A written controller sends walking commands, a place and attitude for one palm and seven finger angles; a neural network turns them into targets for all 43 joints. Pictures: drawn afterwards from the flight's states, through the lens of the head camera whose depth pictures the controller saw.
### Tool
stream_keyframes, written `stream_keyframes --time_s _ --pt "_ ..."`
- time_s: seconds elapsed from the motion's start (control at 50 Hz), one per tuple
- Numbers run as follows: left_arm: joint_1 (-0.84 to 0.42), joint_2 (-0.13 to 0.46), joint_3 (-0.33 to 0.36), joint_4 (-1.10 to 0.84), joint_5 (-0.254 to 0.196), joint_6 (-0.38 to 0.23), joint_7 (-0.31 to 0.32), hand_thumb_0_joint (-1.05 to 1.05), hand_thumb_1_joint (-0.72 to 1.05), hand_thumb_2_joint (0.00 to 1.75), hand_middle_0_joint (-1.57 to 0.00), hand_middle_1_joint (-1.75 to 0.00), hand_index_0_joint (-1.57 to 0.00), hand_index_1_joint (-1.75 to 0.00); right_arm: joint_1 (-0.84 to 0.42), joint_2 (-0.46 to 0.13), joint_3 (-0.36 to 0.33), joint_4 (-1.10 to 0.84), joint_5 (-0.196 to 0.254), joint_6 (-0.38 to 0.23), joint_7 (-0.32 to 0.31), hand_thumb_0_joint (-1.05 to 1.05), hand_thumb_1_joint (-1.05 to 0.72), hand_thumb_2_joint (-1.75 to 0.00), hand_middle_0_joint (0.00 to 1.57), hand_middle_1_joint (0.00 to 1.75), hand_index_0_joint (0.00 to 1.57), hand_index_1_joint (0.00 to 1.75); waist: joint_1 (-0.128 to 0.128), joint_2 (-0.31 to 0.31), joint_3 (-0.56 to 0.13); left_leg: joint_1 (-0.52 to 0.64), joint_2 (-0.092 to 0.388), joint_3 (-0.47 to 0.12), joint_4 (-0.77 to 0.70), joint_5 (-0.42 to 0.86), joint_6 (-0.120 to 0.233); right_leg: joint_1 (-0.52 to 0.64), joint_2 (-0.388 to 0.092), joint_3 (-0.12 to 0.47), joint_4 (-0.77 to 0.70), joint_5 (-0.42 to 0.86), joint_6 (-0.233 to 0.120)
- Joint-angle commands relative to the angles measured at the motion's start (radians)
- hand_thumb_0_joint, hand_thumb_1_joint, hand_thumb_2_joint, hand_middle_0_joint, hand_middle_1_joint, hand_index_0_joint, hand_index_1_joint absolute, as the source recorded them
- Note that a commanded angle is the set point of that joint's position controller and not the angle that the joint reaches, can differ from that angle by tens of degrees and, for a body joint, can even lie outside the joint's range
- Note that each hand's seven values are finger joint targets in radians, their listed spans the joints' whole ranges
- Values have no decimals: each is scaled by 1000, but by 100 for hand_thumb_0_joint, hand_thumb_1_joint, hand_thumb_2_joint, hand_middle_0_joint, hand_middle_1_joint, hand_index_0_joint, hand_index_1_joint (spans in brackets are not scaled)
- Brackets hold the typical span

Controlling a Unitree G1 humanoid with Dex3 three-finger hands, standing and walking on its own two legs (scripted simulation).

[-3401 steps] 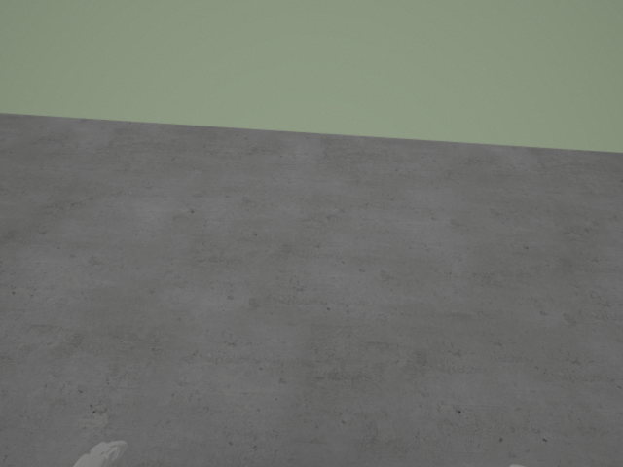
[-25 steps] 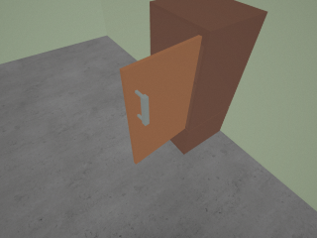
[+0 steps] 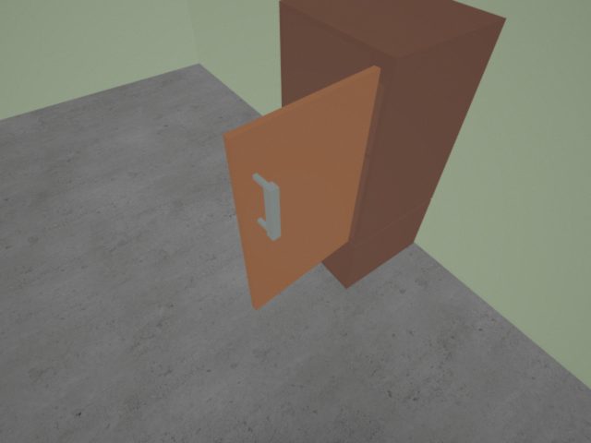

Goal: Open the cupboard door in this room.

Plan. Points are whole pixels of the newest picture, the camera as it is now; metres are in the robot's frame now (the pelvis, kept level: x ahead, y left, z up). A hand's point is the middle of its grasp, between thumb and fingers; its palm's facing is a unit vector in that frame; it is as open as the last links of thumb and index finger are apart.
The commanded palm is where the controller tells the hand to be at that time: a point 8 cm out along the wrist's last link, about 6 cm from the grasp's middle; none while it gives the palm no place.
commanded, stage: look to check the result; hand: left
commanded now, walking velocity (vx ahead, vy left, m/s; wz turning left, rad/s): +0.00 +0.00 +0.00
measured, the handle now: (266, 207) +0.55 +0.09 -0.04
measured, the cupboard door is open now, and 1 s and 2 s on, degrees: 95 95 95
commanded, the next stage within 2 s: stand and wait in 0.20 s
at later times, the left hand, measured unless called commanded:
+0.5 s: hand out of the picture +0.01 +0.16 -0.18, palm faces +0.03 -0.98 -0.18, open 7.3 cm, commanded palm none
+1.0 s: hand out of the picture +0.03 +0.17 -0.17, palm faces +0.03 -0.98 -0.20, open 7.3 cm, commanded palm none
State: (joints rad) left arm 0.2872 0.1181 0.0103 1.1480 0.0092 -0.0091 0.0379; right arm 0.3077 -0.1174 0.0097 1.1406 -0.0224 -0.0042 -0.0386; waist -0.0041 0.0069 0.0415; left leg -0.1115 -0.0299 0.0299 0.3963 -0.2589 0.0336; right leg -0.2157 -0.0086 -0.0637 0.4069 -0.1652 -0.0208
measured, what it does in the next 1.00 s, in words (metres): stands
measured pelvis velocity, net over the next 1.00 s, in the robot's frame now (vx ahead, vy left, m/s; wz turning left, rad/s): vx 0.02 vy -0.01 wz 0.00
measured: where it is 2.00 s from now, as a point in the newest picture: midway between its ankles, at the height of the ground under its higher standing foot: outside the picture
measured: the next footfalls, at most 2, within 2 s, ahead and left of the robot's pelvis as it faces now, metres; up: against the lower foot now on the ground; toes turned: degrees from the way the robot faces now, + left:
none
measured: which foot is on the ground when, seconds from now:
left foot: down 0.00-1.00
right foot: down 0.00-1.00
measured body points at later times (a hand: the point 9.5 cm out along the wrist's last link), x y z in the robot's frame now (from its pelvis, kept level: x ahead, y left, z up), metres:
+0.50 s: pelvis +0.01 +0.00 +0.00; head +0.03 +0.00 +0.45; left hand +0.01 +0.22 -0.16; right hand -0.01 -0.22 -0.16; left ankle -0.03 +0.10 -0.74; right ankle +0.04 -0.11 -0.74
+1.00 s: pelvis +0.02 -0.01 +0.00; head +0.04 -0.01 +0.45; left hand +0.03 +0.22 -0.16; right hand +0.01 -0.23 -0.16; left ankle -0.03 +0.10 -0.74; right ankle +0.04 -0.11 -0.74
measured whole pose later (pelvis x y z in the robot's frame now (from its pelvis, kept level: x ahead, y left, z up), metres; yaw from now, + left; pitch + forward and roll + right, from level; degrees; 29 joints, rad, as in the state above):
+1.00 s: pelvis +0.02 -0.01 +0.00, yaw +0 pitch -1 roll +0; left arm 0.24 0.15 0.01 1.15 0.01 -0.02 0.03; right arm 0.27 -0.16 0.01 1.16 -0.02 -0.01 -0.04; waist -0.01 0.01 0.05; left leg -0.06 -0.02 0.02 0.35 -0.27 0.02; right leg -0.18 0.01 -0.07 0.39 -0.19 -0.03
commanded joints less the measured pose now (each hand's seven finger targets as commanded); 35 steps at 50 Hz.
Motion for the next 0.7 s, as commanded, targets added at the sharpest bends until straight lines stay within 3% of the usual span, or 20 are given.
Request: stream_keyframes --time_s 0.0,0.68 --pt "64 89 12 -20 2 -11 3 0 90 90 -20 -30 -20 -30 89 -85 -13 -4 3 -12 -5 0 -90 -90 20 30 20 30 1 -9 49 -102 117 -91 -102 103 4 44 -95 102 -69 44 -17" --pt "25 125 14 -22 1 -14 0 0 90 90 -20 -30 -20 -30 50 -128 -17 1 3 -18 -7 0 -90 -90 20 30 20 30 1 3 44 -55 126 -89 -114 154 1 63 -95 108 -75 86 -23"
